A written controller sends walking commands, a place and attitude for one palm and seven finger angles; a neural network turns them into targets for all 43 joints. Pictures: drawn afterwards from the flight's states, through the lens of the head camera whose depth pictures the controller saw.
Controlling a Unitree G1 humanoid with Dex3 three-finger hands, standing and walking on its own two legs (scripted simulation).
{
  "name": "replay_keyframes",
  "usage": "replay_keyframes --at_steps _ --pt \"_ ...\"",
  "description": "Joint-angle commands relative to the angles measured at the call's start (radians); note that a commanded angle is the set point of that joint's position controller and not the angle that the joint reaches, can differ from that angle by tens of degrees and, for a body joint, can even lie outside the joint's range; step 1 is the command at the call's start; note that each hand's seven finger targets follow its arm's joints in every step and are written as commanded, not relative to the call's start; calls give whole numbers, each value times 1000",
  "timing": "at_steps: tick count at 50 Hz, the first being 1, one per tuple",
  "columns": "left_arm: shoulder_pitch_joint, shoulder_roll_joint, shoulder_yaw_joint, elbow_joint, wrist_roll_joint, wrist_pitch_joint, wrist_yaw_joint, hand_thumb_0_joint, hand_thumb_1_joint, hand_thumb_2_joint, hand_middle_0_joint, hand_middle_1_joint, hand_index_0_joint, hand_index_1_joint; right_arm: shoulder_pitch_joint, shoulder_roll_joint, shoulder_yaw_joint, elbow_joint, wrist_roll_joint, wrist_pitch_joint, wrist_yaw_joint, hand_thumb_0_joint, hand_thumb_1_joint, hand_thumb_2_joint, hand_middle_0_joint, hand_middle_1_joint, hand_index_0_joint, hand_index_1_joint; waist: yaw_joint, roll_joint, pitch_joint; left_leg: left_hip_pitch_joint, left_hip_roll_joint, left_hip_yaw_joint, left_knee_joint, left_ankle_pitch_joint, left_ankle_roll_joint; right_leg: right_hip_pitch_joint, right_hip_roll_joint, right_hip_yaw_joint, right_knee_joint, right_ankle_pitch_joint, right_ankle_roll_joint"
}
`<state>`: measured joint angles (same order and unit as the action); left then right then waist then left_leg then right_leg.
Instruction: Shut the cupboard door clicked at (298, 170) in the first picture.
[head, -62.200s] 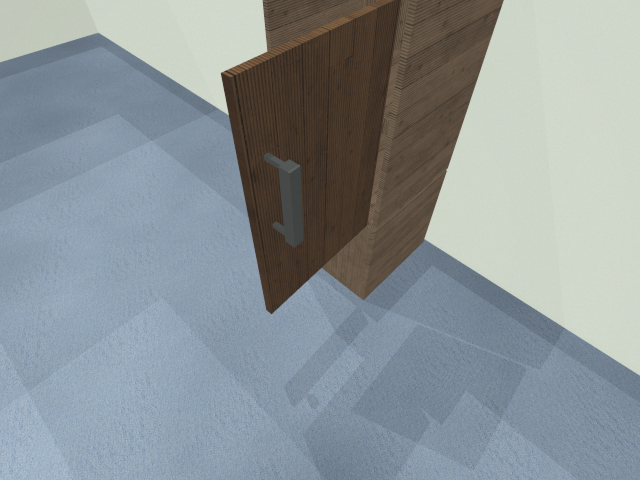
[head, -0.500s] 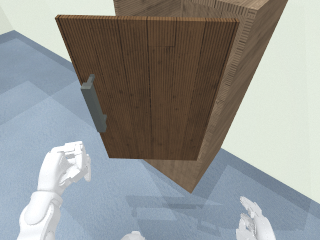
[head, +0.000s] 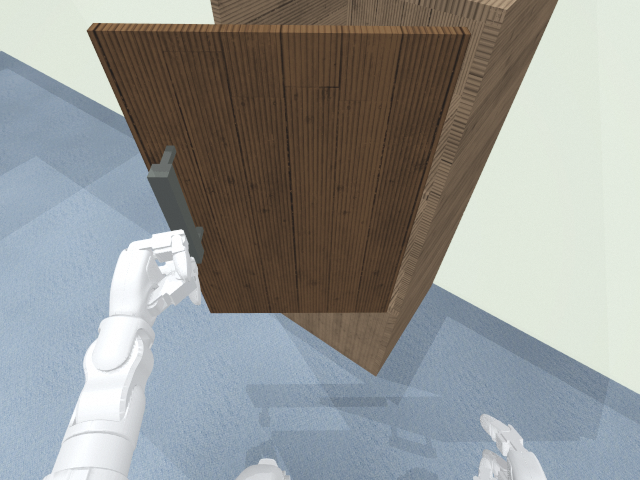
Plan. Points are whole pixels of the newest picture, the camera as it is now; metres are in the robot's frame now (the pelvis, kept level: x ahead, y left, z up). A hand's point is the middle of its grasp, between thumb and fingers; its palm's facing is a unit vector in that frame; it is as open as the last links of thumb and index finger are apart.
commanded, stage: bring the fist close to the handle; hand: left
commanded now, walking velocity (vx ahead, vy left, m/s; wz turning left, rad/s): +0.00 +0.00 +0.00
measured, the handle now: (182, 208) +0.46 +0.21 +0.07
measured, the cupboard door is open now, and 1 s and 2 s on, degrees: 36 33 16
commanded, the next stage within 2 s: push the door shut along its arc in 0.56 s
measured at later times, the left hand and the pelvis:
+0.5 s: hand (193, 266) +0.36 +0.17 +0.07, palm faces +0.05 -1.00 -0.03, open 3.1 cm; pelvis +0.00 -0.01 +0.00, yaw -1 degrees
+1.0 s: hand (199, 241) +0.40 +0.17 +0.07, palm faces -0.04 -1.00 -0.02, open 3.1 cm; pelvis -0.01 +0.00 -0.01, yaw +0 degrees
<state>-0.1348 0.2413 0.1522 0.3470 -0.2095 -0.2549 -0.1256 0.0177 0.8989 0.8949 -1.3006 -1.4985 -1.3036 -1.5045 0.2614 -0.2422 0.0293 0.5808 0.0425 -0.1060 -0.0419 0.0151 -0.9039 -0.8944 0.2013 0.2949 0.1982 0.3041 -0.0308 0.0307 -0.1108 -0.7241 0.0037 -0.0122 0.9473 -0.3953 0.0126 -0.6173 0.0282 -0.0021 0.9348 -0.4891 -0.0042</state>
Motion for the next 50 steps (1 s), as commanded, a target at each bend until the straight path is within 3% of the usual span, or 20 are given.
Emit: replay_keyframes --at_steps 1,3,8,10,13,15,16,20,23,25,26,28,30,34,37,39,40,44,47,50 --pt "-293 157 72 -161 -3 -72 13 0 900 900 -1300 -1500 -1300 -1500 -25 -141 -61 -132 -2 -36 -5 0 -900 -900 200 300 200 300 -2 4 -259 252 4 -10 -128 188 11 21 1 -17 -147 273 -15" --pt "-356 154 63 -128 -1 -77 9 0 900 900 -1300 -1500 -1300 -1500 -18 -142 -60 -123 -1 -29 -5 0 -900 -900 200 300 200 300 -16 -7 -251 248 6 -10 -125 191 10 7 2 -17 -146 279 -13" --pt "-429 152 60 -96 3 -98 12 0 900 900 -1300 -1500 -1300 -1500 -1 -143 -67 -110 -2 -19 1 0 -900 -900 200 300 200 300 -20 13 -292 276 8 -11 -115 218 9 2 3 -16 -137 304 -15" --pt "-370 203 113 -53 2 -95 10 0 900 900 -1300 -1500 -1300 -1500 10 -153 -70 -109 -5 -11 2 0 -900 -900 200 300 200 300 1 -24 -300 250 5 -6 -113 230 13 39 5 -9 -140 329 -14" --pt "-325 166 92 -94 -7 -99 0 0 900 900 -1300 -1500 -1300 -1500 3 -141 -71 -130 -1 0 11 0 -900 -900 200 300 200 300 10 0 -322 266 1 8 -120 266 12 69 2 -8 -138 377 -13" --pt "-333 194 111 -63 -3 -97 2 0 900 900 -1300 -1500 -1300 -1500 9 -147 -70 -121 -2 10 8 0 -900 -900 200 300 200 300 -2 -28 -275 237 2 8 -119 240 16 56 5 -5 -148 362 -9" --pt "-355 180 98 -66 -5 -100 1 0 900 900 -1300 -1500 -1300 -1500 5 -144 -70 -121 0 12 8 0 -900 -900 200 300 200 300 -11 -29 -255 229 3 9 -123 220 16 45 3 -3 -154 347 -7" --pt "-366 221 131 -104 -11 -126 -4 0 900 900 -1300 -1500 -1300 -1500 6 -150 -73 -119 -2 13 3 0 -900 -900 200 300 200 300 -5 -20 -287 235 1 10 -117 218 19 66 4 7 -153 347 -9" --pt "-413 178 88 -83 -11 -134 -14 0 900 900 -1300 -1500 -1300 -1500 1 -142 -72 -111 1 11 2 0 -900 -900 200 300 200 300 -21 12 -266 245 3 6 -117 192 15 24 5 2 -152 312 -9" --pt "-427 204 107 -62 -12 -134 -16 0 900 900 -1300 -1500 -1300 -1500 4 -151 -73 -104 0 12 -3 0 -900 -900 200 300 200 300 -25 -18 -257 229 2 4 -112 170 20 21 6 7 -159 291 -7" --pt "-439 190 94 -57 -13 -133 -21 0 900 900 -1300 -1500 -1300 -1500 0 -148 -72 -104 1 11 -3 0 -900 -900 200 300 200 300 -27 -12 -266 233 1 6 -114 174 20 25 3 10 -159 299 -7" --pt "-424 202 109 -50 -20 -131 -29 0 900 900 -1300 -1500 -1300 -1500 -3 -148 -71 -108 2 11 -3 0 -900 -900 200 300 200 300 -13 8 -283 239 -1 6 -116 172 18 34 2 12 -162 295 -9" --pt "-420 229 133 -28 -22 -127 -33 0 900 900 -1300 -1500 -1300 -1500 3 -153 -70 -106 0 15 -5 0 -900 -900 200 300 200 300 -12 -17 -277 223 -2 5 -112 174 22 44 4 15 -162 300 -7" --pt "-435 187 90 -41 -23 -127 -49 0 900 900 -1300 -1500 -1300 -1500 -5 -146 -68 -118 5 15 -2 0 -900 -900 200 300 200 300 -15 22 -280 242 -1 4 -119 173 17 31 3 7 -158 294 -11" --pt "-560 205 76 23 -7 -128 -56 0 900 900 -1300 -1500 -1300 -1500 9 -154 -66 -97 4 16 -7 0 -900 -900 200 300 200 300 -49 -6 -243 221 4 -11 -110 131 18 -23 5 4 -155 247 -10" --pt "-639 195 57 49 -8 -133 -66 0 900 900 -1300 -1500 -1300 -1500 9 -156 -64 -90 5 13 -9 0 -900 -900 200 300 200 300 -61 15 -240 234 4 -17 -109 103 18 -56 5 4 -159 211 -11" --pt "-653 238 94 68 -9 -134 -68 0 900 900 -1300 -1500 -1300 -1500 19 -163 -66 -86 2 14 -11 0 -900 -900 200 300 200 300 -54 -4 -256 225 2 -19 -101 104 21 -41 6 9 -158 212 -12" --pt "-735 275 117 164 -2 -131 -92 0 900 900 -1300 -1500 -1300 -1500 30 -165 -60 -79 3 23 -11 0 -900 -900 200 300 200 300 -51 19 -290 227 4 -26 -101 114 15 -48 4 2 -141 211 -17" --pt "-759 251 96 190 -3 -132 -113 0 900 900 -1300 -1500 -1300 -1500 51 -165 -65 -81 2 26 -5 0 -900 -900 200 300 200 300 -54 41 -345 267 5 -29 -85 178 14 -54 5 -3 -122 268 -20" --pt "-803 252 91 236 -7 -137 -133 0 900 900 -1300 -1500 -1300 -1500 71 -172 -68 -70 1 29 -1 0 -900 -900 200 300 200 300 -66 20 -338 261 6 -35 -74 192 17 -70 12 -6 -120 280 -20"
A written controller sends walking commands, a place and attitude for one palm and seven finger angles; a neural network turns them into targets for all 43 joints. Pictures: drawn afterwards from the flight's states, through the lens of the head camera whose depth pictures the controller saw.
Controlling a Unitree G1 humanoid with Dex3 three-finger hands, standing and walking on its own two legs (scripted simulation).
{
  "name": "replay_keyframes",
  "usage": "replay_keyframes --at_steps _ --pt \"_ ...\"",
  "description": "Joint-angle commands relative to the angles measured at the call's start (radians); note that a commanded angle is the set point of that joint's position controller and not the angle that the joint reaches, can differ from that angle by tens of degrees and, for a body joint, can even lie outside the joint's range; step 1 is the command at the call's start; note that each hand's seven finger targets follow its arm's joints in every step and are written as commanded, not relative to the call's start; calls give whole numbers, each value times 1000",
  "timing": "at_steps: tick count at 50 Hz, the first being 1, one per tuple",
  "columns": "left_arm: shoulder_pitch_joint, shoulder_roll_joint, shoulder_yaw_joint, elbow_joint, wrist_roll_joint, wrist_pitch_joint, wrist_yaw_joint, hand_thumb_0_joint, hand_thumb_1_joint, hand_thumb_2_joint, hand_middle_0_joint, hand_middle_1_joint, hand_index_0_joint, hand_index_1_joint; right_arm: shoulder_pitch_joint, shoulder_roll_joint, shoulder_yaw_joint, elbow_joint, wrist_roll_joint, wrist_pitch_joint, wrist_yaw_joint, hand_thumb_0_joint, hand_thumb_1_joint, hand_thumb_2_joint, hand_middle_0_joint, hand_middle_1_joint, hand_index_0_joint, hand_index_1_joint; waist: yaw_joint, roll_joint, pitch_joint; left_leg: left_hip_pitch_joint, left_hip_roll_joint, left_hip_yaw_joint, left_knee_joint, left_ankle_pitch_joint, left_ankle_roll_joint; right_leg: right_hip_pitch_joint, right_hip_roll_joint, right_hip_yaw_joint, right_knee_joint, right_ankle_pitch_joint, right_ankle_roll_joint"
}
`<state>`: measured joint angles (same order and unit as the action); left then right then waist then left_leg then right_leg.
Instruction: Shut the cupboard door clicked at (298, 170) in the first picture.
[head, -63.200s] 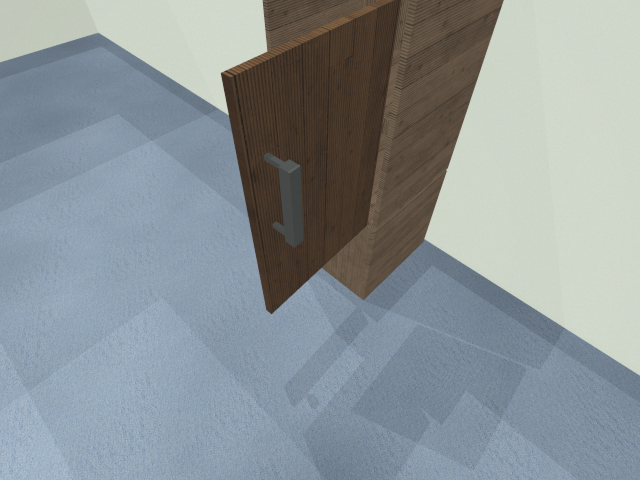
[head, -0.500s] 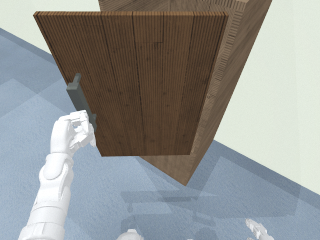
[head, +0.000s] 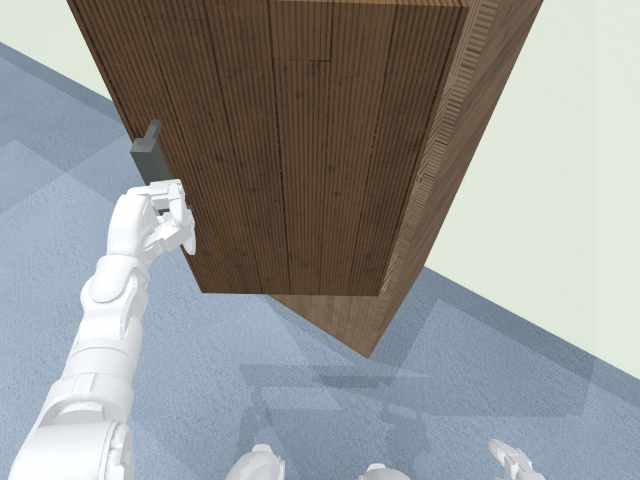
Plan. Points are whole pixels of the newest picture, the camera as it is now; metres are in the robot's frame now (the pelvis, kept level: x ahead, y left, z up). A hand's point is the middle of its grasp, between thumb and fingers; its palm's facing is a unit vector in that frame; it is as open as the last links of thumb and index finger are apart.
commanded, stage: push the door shut along its arc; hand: left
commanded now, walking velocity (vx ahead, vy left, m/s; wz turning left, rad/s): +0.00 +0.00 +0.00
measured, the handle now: (169, 185) +0.48 +0.22 +0.08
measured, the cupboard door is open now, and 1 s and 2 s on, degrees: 33 16 4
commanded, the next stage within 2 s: pull the fist back off the door in 1.54 s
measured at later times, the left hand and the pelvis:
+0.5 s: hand (202, 191) +0.47 +0.17 +0.08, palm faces -0.16 -0.99 -0.01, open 3.1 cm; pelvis -0.01 +0.01 -0.02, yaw +0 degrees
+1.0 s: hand (233, 162) +0.52 +0.13 +0.09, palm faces -0.29 -0.96 +0.00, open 3.1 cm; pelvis -0.01 +0.01 -0.03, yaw -2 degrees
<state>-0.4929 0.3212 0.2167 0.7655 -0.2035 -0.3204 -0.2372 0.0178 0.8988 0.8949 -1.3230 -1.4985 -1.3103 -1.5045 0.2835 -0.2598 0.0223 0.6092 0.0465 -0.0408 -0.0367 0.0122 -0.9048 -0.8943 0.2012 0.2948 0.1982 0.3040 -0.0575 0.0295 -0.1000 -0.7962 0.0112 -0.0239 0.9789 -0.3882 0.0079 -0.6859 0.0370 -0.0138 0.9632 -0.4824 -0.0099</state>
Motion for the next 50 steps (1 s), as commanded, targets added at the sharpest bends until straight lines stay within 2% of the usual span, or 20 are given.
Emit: replay_keyframes --at_steps 1,3,10,13,16,18,20,23,26,28,31,33,36,39,41,42,44,45,47,50 --pt "-464 184 31 -161 -13 -71 -28 0 900 900 -1300 -1500 -1300 -1500 50 -157 -61 -95 0 -33 -7 0 -900 -900 200 300 200 300 -45 7 -339 318 0 -21 -104 163 23 -9 1 10 -153 259 -12" --pt "-530 212 42 -126 -7 -80 -43 0 900 900 -1300 -1500 -1300 -1500 59 -160 -61 -83 0 -27 -10 0 -900 -900 200 300 200 300 -56 2 -332 301 1 -24 -102 144 23 -22 2 11 -151 238 -12" --pt "-701 205 10 -20 -1 -99 -85 0 900 900 -1300 -1500 -1300 -1500 94 -169 -64 -56 -2 -21 -10 0 -900 -900 200 300 200 300 -85 67 -343 332 4 -51 -88 124 24 -119 8 -3 -136 178 -21" --pt "-741 225 18 32 5 -99 -99 0 900 900 -1300 -1500 -1300 -1500 108 -177 -66 -43 -2 -19 -9 0 -900 -900 200 300 200 300 -96 50 -367 326 9 -54 -81 111 24 -137 7 -1 -133 163 -20" --pt "-808 228 11 62 15 -104 -110 0 900 900 -1300 -1500 -1300 -1500 121 -181 -67 -28 -6 -20 -7 0 -900 -900 200 300 200 300 -107 80 -397 344 11 -65 -66 128 23 -176 8 -7 -114 165 -22" --pt "-820 258 35 106 20 -96 -112 0 900 900 -1300 -1500 -1300 -1500 134 -186 -66 -23 -8 -17 -5 0 -900 -900 200 300 200 300 -109 64 -391 322 13 -68 -61 122 23 -185 9 -7 -110 157 -23" --pt "-856 270 45 109 23 -101 -114 0 900 900 -1300 -1500 -1300 -1500 144 -188 -65 -25 -13 -18 -3 0 -900 -900 200 300 200 300 -110 94 -410 324 10 -68 -48 142 26 -195 12 -6 -100 167 -26" --pt "-903 277 36 147 36 -92 -122 0 900 900 -1300 -1500 -1300 -1500 154 -191 -64 -18 -13 -14 1 0 -900 -900 200 300 200 300 -126 82 -404 301 16 -73 -41 117 24 -223 12 -7 -94 145 -22" --pt "-924 302 53 157 43 -94 -129 0 900 900 -1300 -1500 -1300 -1500 168 -196 -67 -17 -15 -14 3 0 -900 -900 200 300 200 300 -127 100 -450 324 18 -78 -27 149 23 -237 14 -8 -80 159 -25" --pt "-969 292 36 174 45 -84 -136 0 900 900 -1300 -1500 -1300 -1500 173 -196 -64 -11 -16 -13 7 0 -900 -900 200 300 200 300 -146 109 -429 309 20 -77 -17 133 26 -263 15 -6 -83 151 -22" --pt "-982 349 78 195 49 -76 -149 0 900 900 -1300 -1500 -1300 -1500 189 -202 -63 -12 -17 -10 7 0 -900 -900 200 300 200 300 -144 91 -477 292 20 -72 3 170 30 -241 18 -2 -71 180 -22" --pt "-1004 356 76 218 54 -66 -158 0 900 900 -1300 -1500 -1300 -1500 195 -200 -60 -10 -17 -7 8 0 -900 -900 200 300 200 300 -153 97 -453 268 20 -70 11 162 30 -251 19 -2 -67 176 -21" --pt "-1037 389 95 238 60 -60 -164 0 900 900 -1300 -1500 -1300 -1500 209 -204 -57 -11 -18 -7 10 0 -900 -900 200 300 200 300 -153 125 -471 270 21 -73 23 184 30 -266 21 -1 -56 184 -24" --pt "-1035 391 94 226 67 -54 -172 0 900 900 -1300 -1500 -1300 -1500 222 -204 -61 -13 -22 -3 14 0 -900 -900 200 300 200 300 -153 123 -503 281 22 -73 33 213 31 -259 24 -3 -53 205 -24" --pt "-1077 384 83 201 64 -58 -182 0 900 900 -1300 -1500 -1300 -1500 227 -205 -62 -9 -23 -3 15 0 -900 -900 200 300 200 300 -160 156 -529 315 24 -78 39 240 28 -278 25 -5 -46 218 -24" --pt "-1058 373 75 230 65 -47 -186 0 900 900 -1300 -1500 -1300 -1500 229 -204 -61 -7 -23 0 17 0 -900 -900 200 300 200 300 -165 135 -510 305 24 -78 39 227 30 -279 28 -9 -52 210 -24" --pt "-1067 408 98 274 65 -28 -192 0 900 900 -1300 -1500 -1300 -1500 233 -208 -57 -7 -22 3 15 0 -900 -900 200 300 200 300 -175 90 -473 238 22 -66 46 192 37 -261 30 -2 -59 200 -20" --pt "-1099 432 113 257 66 -33 -191 0 900 900 -1300 -1500 -1300 -1500 242 -210 -55 -5 -24 1 12 0 -900 -900 200 300 200 300 -175 110 -486 242 20 -69 50 212 39 -264 30 -3 -49 212 -24" --pt "-1124 414 87 271 78 -26 -193 0 900 900 -1300 -1500 -1300 -1500 240 -206 -54 -3 -25 1 13 0 -900 -900 200 300 200 300 -183 132 -479 243 22 -71 54 206 35 -287 28 -5 -46 200 -22" --pt "-1151 423 92 299 81 -20 -192 0 900 900 -1300 -1500 -1300 -1500 253 -209 -51 0 -28 -3 14 0 -900 -900 200 300 200 300 -196 128 -474 236 23 -75 65 216 39 -311 33 -8 -40 199 -24"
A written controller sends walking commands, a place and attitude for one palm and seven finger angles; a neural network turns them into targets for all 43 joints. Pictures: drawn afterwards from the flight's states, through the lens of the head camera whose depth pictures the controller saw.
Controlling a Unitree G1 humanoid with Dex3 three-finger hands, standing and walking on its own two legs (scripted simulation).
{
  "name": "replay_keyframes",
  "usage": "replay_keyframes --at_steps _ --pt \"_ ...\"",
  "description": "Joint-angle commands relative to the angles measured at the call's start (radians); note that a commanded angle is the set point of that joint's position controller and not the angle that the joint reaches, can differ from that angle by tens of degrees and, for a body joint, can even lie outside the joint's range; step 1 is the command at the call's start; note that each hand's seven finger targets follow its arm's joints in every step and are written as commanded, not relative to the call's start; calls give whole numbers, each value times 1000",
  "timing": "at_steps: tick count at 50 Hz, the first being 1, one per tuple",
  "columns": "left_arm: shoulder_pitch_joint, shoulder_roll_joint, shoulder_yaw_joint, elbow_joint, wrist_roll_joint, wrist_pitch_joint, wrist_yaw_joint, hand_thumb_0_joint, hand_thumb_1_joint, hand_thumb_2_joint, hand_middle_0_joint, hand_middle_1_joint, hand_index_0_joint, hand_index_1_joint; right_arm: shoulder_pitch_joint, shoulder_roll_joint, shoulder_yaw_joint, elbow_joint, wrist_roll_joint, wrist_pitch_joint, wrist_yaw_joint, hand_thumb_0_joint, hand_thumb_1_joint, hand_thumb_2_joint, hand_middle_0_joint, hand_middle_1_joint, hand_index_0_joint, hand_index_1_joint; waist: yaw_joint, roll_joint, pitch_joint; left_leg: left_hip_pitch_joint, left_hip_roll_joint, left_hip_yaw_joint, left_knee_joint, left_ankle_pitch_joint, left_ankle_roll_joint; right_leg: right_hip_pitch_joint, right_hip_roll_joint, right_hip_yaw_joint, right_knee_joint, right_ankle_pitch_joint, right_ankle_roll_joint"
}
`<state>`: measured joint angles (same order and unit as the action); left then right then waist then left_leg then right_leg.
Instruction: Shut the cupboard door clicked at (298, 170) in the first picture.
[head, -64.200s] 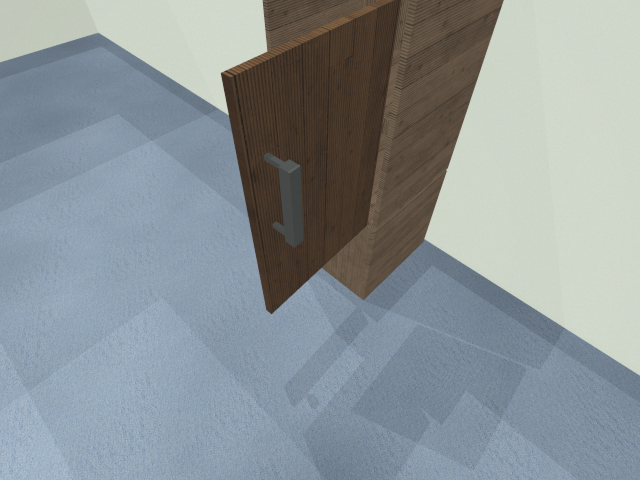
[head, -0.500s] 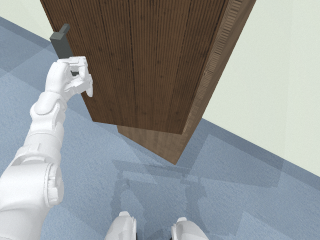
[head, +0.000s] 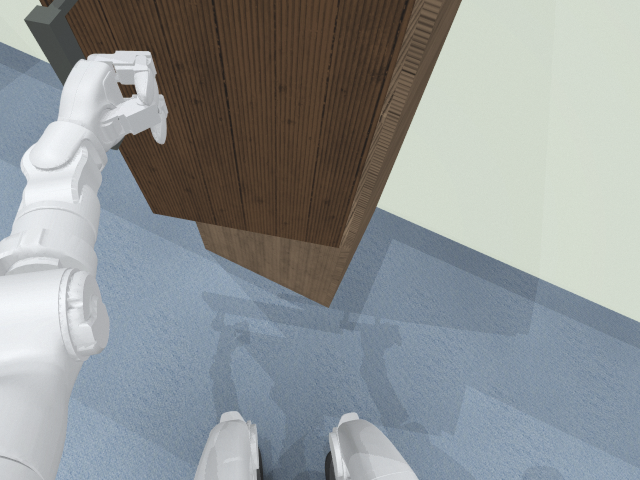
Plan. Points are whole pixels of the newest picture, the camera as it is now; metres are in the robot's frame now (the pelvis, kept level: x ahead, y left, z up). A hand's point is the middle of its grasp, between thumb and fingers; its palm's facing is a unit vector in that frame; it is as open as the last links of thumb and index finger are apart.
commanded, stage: push the door shut along its arc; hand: left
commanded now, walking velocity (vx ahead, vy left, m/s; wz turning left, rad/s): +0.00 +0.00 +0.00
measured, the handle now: (91, 77) +0.59 +0.22 +0.11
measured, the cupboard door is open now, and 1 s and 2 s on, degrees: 16 4 4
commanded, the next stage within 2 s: pull the fist back off the door in 0.54 s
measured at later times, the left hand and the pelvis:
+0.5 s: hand (176, 82) +0.57 +0.12 +0.12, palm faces -0.34 -0.94 -0.01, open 3.0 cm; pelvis +0.00 +0.00 -0.02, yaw +0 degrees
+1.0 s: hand (212, 78) +0.59 +0.08 +0.10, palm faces +0.08 -1.00 +0.00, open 3.1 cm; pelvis +0.01 +0.00 +0.00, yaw -1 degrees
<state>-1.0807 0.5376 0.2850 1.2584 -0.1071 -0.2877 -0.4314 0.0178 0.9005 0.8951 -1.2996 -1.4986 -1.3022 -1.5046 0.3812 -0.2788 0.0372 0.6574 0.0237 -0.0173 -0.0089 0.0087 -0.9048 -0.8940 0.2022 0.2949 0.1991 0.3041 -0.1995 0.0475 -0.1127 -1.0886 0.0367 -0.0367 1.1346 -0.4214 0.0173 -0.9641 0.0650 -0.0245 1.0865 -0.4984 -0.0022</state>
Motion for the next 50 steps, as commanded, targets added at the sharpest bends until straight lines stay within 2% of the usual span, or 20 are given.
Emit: replay_keyframes --at_steps 1,9,10,14,17,21,22,24,32,33,34,35,36,38,39,41,43,46,47,50 --pt "-580 232 38 -188 -10 -52 -1 0 900 900 -1300 -1500 -1300 -1500 156 -194 -67 -46 -4 -26 -16 0 -900 -900 200 300 200 300 -53 108 -476 519 1 -60 -82 246 28 -32 4 6 -158 215 -28" --pt "-619 293 55 -151 25 -20 -21 0 900 900 -1300 -1500 -1300 -1500 181 -195 -63 -51 -14 -23 -16 0 -900 -900 200 300 200 300 -63 115 -515 470 -1 -48 -43 274 32 -16 9 7 -134 254 -27" --pt "-636 260 31 -162 24 -23 -24 0 900 900 -1300 -1500 -1300 -1500 183 -193 -63 -53 -15 -25 -16 0 -900 -900 200 300 200 300 -72 134 -523 492 -2 -55 -40 290 33 -47 11 3 -126 253 -30" --pt "-718 232 -7 -138 29 5 -30 0 900 900 -1300 -1500 -1300 -1500 191 -197 -63 -28 -16 -29 -20 0 -900 -900 200 300 200 300 -101 144 -500 484 4 -59 -23 257 34 -96 11 -2 -131 217 -27" --pt "-759 182 -41 -157 27 15 -35 0 900 900 -1300 -1500 -1300 -1500 199 -197 -67 -8 -23 -39 -22 0 -900 -900 200 300 200 300 -116 182 -535 548 6 -71 -13 303 33 -142 13 -13 -124 232 -32" --pt "-812 213 -28 -149 28 27 -45 0 900 900 -1300 -1500 -1300 -1500 204 -202 -64 6 -25 -47 -28 0 -900 -900 200 300 200 300 -125 176 -545 529 7 -74 -2 294 34 -156 13 -17 -113 221 -31" --pt "-809 175 -49 -118 29 42 -43 0 900 900 -1300 -1500 -1300 -1500 202 -198 -60 11 -28 -48 -27 0 -900 -900 200 300 200 300 -132 179 -520 524 3 -75 -2 289 35 -166 16 -23 -118 215 -33" --pt "-831 176 -51 -109 32 51 -40 0 900 900 -1300 -1500 -1300 -1500 203 -200 -59 15 -29 -56 -29 0 -900 -900 200 300 200 300 -138 180 -508 516 5 -77 1 269 35 -186 16 -26 -116 195 -33" --pt "-933 99 -107 -130 51 64 -28 0 900 900 -1300 -1500 -1300 -1500 209 -200 -61 44 -44 -77 -27 0 -900 -900 200 300 200 300 -168 245 -554 589 7 -99 19 301 33 -276 18 -47 -88 186 -39" --pt "-921 166 117 -155 -18 88 176 0 900 900 -1300 -1500 -1300 -1500 278 -171 -48 4 -57 -81 -15 0 -900 -900 200 300 200 300 -109 242 -577 514 25 -107 -6 279 24 -200 4 -29 -95 193 -32" --pt "-859 121 83 -114 11 103 278 0 900 900 -1300 -1500 -1300 -1500 274 -168 -49 2 -65 -81 5 0 -900 -900 200 300 200 300 -109 236 -588 493 23 -108 -16 265 16 -189 4 -30 -87 185 -26" --pt "-845 97 110 -120 22 101 365 0 900 900 -1300 -1500 -1300 -1500 293 -165 -56 2 -81 -79 23 0 -900 -900 200 300 200 300 -114 190 -592 494 23 -123 -24 272 14 -186 4 -40 -79 188 -20" --pt "-838 69 107 -150 47 90 447 0 900 900 -1300 -1500 -1300 -1500 296 -163 -64 -9 -93 -71 40 0 -900 -900 200 300 200 300 -107 200 -589 496 22 -117 -30 269 10 -190 0 -40 -82 184 -14" --pt "-809 28 74 -220 145 41 602 0 900 900 -1300 -1500 -1300 -1500 304 -150 -70 -19 -125 -59 78 0 -900 -900 200 300 200 300 -97 233 -601 518 17 -108 -26 292 4 -200 1 -47 -80 188 -13" --pt "-795 32 46 -229 198 17 636 0 900 900 -1300 -1500 -1300 -1500 312 -153 -76 -16 -133 -48 94 0 -900 -900 200 300 200 300 -105 221 -604 527 17 -107 -29 300 1 -190 2 -48 -82 192 -15" --pt "-791 7 -9 -287 242 -34 636 0 900 900 -1300 -1500 -1300 -1500 314 -159 -91 -26 -132 -25 110 0 -900 -900 200 300 200 300 -105 237 -653 591 16 -106 -44 345 -5 -149 6 -44 -97 224 -23" --pt "-764 -15 -22 -295 213 -48 598 0 900 900 -1300 -1500 -1300 -1500 307 -160 -99 -28 -118 -9 113 0 -900 -900 200 300 200 300 -97 232 -671 623 10 -96 -66 346 -7 -85 13 -39 -125 249 -28" --pt "-698 44 54 -223 157 -33 561 0 900 900 -1300 -1500 -1300 -1500 308 -164 -91 -26 -100 13 98 0 -900 -900 200 300 200 300 -84 141 -607 541 -1 -65 -97 308 7 14 17 -26 -165 273 -20" --pt "-669 85 94 -232 149 -41 560 0 900 900 -1300 -1500 -1300 -1500 306 -162 -89 -33 -100 17 94 0 -900 -900 200 300 200 300 -64 133 -599 521 -5 -54 -109 306 9 57 15 -19 -173 286 -19" --pt "-563 81 115 -308 139 -104 566 0 900 900 -1300 -1500 -1300 -1500 287 -148 -87 -56 -100 18 92 0 -900 -900 200 300 200 300 -26 121 -604 536 -11 -33 -124 361 10 130 15 -10 -174 364 -19"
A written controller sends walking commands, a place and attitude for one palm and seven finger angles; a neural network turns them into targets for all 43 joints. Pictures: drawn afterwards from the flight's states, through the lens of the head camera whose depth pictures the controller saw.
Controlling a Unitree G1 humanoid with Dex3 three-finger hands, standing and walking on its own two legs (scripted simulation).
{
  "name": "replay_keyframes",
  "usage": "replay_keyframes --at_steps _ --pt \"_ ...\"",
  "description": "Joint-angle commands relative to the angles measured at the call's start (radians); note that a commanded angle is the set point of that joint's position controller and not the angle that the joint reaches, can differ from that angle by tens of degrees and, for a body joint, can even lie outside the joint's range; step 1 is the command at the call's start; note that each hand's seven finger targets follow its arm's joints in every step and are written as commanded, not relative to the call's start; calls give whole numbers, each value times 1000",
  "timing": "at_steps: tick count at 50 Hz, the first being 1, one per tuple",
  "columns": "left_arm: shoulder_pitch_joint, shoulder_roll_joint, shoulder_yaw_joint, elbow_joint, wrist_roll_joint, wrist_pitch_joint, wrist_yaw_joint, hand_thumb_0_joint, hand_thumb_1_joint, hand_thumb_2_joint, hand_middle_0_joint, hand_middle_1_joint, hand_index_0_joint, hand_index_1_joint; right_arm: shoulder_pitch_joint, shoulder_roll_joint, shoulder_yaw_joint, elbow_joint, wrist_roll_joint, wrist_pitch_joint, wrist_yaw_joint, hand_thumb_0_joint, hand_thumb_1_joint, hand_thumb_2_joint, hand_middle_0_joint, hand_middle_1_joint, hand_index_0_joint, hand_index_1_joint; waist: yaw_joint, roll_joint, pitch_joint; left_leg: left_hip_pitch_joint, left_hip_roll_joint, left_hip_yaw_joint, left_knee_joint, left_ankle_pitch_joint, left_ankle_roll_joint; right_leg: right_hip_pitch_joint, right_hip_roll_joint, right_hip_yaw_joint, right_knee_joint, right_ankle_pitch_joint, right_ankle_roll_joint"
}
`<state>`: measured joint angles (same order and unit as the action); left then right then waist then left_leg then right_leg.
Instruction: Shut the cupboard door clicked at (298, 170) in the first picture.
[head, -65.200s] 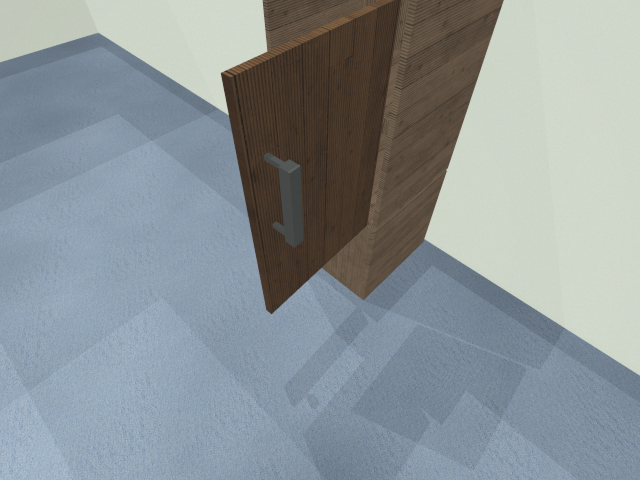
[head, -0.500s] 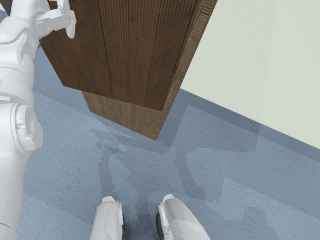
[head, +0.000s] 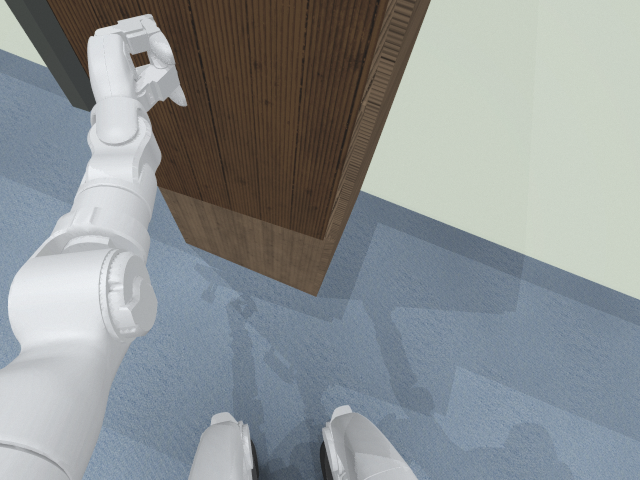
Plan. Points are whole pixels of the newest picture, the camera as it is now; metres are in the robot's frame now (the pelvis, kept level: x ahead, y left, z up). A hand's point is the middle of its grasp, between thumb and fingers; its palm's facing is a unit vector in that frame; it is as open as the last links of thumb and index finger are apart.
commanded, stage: pull the fist back off the door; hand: left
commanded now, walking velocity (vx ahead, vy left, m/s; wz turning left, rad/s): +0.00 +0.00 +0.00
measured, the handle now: (62, 32) +0.64 +0.21 +0.11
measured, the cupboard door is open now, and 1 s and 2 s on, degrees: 4 4 4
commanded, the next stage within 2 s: draw the hand back to the body in 0.52 s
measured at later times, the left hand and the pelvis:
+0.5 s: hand (169, 135) +0.48 +0.09 +0.11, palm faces +0.08 -1.00 +0.00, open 3.1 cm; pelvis +0.02 -0.02 +0.03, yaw +2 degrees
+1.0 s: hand (94, 176) +0.41 +0.14 +0.15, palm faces +0.11 -0.99 -0.01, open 3.1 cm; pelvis +0.02 -0.02 +0.05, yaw +1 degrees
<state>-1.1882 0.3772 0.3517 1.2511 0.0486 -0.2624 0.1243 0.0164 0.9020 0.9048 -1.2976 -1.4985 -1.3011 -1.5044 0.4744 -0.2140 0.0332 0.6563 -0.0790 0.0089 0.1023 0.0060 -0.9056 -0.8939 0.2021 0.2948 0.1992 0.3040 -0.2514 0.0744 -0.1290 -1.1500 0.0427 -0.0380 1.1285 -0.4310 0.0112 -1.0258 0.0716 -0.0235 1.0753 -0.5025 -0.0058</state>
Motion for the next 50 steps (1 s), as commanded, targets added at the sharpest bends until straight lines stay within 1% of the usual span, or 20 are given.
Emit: replay_keyframes --at_steps 1,3,6,9,10,14,15,16,19,21,22,24,29,30,32,35,36,41,47,50 --pt "-401 220 42 -299 -16 -149 11 0 900 900 -1300 -1500 -1300 -1500 191 -205 -86 -55 4 -7 -17 0 -900 -900 200 300 200 300 33 72 -575 591 -19 -21 -118 390 17 214 8 -9 -166 402 -12" --pt "-289 146 0 -295 -23 -169 0 0 900 900 -1300 -1500 -1300 -1500 183 -198 -93 -61 9 -1 -9 0 -900 -900 200 300 200 300 42 36 -525 579 -24 -3 -134 391 17 250 9 -8 -182 436 -10" --pt "-147 113 -4 -285 -47 -163 -24 0 900 900 -1300 -1500 -1300 -1500 169 -199 -103 -75 24 17 -12 0 -900 -900 200 300 200 300 65 -29 -474 549 -34 23 -161 382 20 326 4 4 -206 498 -6" --pt "-116 66 -38 -296 -83 -157 -51 0 900 900 -1300 -1500 -1300 -1500 145 -195 -107 -79 37 27 -22 0 -900 -900 200 300 200 300 57 -98 -391 497 -43 40 -180 315 28 367 -3 22 -240 503 3" --pt "-148 62 -43 -351 -90 -175 -54 0 900 900 -1300 -1500 -1300 -1500 136 -192 -109 -80 39 25 -27 0 -900 -900 200 300 200 300 62 -50 -405 533 -44 41 -181 322 26 360 -6 25 -237 503 1" --pt "-160 5 -102 -457 -104 -237 -57 0 900 900 -1300 -1500 -1300 -1500 87 -183 -116 -68 45 13 -37 0 -900 -900 200 300 200 300 67 -12 -441 622 -43 33 -173 340 22 332 -10 24 -229 494 -1" --pt "-153 -16 -122 -494 -108 -249 -58 0 900 900 -1300 -1500 -1300 -1500 78 -179 -118 -70 47 8 -39 0 -900 -900 200 300 200 300 71 28 -457 656 -43 36 -166 366 22 320 -9 23 -220 510 -3" --pt "-114 -7 -115 -490 -106 -251 -58 0 900 900 -1300 -1500 -1300 -1500 70 -181 -119 -64 49 9 -40 0 -900 -900 200 300 200 300 83 29 -478 680 -40 28 -166 389 18 320 -11 18 -213 519 -6" --pt "-72 -80 -182 -500 -109 -232 -58 0 900 900 -1300 -1500 -1300 -1500 35 -176 -120 -70 58 11 -42 0 -900 -900 200 300 200 300 81 17 -445 694 -40 28 -176 374 15 303 -12 11 -222 496 -4" --pt "-48 -54 -160 -505 -110 -217 -46 0 900 900 -1300 -1500 -1300 -1500 23 -180 -119 -72 63 14 -50 0 -900 -900 200 300 200 300 89 -2 -449 695 -40 26 -181 381 16 314 -15 13 -220 505 -3" --pt "-23 -80 -172 -507 -117 -207 -42 0 900 900 -1300 -1500 -1300 -1500 11 -175 -117 -81 64 14 -51 0 -900 -900 200 300 200 300 94 -15 -435 684 -43 31 -185 369 17 325 -15 15 -228 503 -2" --pt "-67 -37 -142 -481 -116 -202 -27 0 900 900 -1300 -1500 -1300 -1500 -5 -176 -111 -75 65 16 -59 0 -900 -900 200 300 200 300 85 -62 -386 637 -43 31 -191 318 19 332 -19 22 -239 476 3" --pt "-135 -38 -151 -419 -96 -229 -12 0 900 900 -1300 -1500 -1300 -1500 -33 -168 -100 -70 58 5 -66 0 -900 -900 200 300 200 300 71 -53 -371 603 -48 32 -183 255 21 300 -25 33 -236 417 6" --pt "-142 -5 -124 -405 -95 -237 -12 0 900 900 -1300 -1500 -1300 -1500 -25 -173 -101 -68 56 3 -69 0 -900 -900 200 300 200 300 71 -74 -379 598 -48 26 -181 258 22 304 -25 32 -228 417 5" --pt "-112 -16 -130 -362 -96 -233 -23 0 900 900 -1300 -1500 -1300 -1500 -36 -170 -97 -74 58 2 -67 0 -900 -900 200 300 200 300 82 -64 -388 577 -49 31 -184 236 20 306 -28 35 -230 398 5" --pt "58 61 -51 -462 -115 -223 -51 0 900 900 -1300 -1500 -1300 -1500 -38 -180 -98 -124 62 9 -66 0 -900 -900 200 300 200 300 162 -19 -509 639 -54 43 -211 328 17 433 -23 38 -221 495 -5" --pt "133 59 -49 -495 -125 -208 -64 0 900 900 -1300 -1500 -1300 -1500 -43 -174 -94 -140 71 15 -66 0 -900 -900 200 300 200 300 176 -49 -515 642 -54 51 -224 344 18 472 -23 34 -231 520 -4" --pt "288 46 -70 -710 -190 -131 -118 0 900 900 -1300 -1500 -1300 -1500 -78 -167 -92 -190 105 17 -90 0 -900 -900 200 300 200 300 184 -147 -400 622 -56 75 -302 282 32 591 -22 51 -329 537 15" --pt "410 -6 -146 -912 -233 -100 -159 0 900 900 -1300 -1500 -1300 -1500 -140 -156 -85 -180 125 -26 -119 0 -900 -900 200 300 200 300 176 -68 -260 734 -51 70 -374 221 35 551 -21 39 -416 399 12" --pt "503 5 -151 -1001 -245 -76 -179 0 900 900 -1300 -1500 -1300 -1500 -175 -159 -83 -188 133 -46 -128 0 -900 -900 200 300 200 300 199 -30 -251 787 -51 63 -407 230 34 573 -21 30 -432 377 2"
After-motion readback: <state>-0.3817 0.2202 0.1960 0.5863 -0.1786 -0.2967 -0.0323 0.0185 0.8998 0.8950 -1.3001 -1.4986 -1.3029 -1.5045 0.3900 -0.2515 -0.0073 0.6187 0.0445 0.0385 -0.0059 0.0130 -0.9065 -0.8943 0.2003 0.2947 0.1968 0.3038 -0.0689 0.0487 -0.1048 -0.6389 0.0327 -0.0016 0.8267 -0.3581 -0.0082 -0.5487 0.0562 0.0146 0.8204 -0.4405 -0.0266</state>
